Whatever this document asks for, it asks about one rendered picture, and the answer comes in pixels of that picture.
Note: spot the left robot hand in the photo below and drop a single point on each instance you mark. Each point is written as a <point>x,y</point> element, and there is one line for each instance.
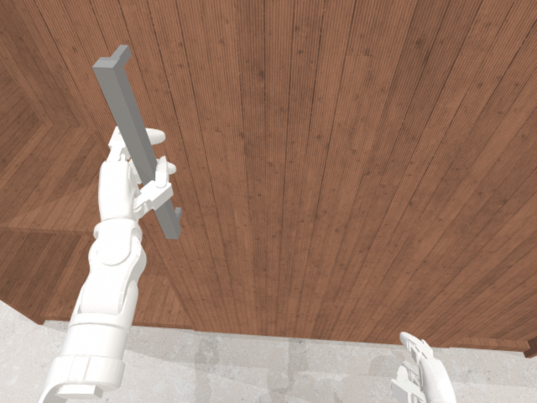
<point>119,179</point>

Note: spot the handle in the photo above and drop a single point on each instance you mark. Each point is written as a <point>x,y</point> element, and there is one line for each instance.
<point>115,86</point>

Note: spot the right robot hand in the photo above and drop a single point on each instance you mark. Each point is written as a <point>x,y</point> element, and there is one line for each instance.
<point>430,382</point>

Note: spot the wardrobe door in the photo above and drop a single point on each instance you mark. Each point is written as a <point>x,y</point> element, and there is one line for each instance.
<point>347,169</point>
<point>516,322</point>

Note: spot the robot left forearm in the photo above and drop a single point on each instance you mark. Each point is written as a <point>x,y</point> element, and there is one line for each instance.
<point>91,357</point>

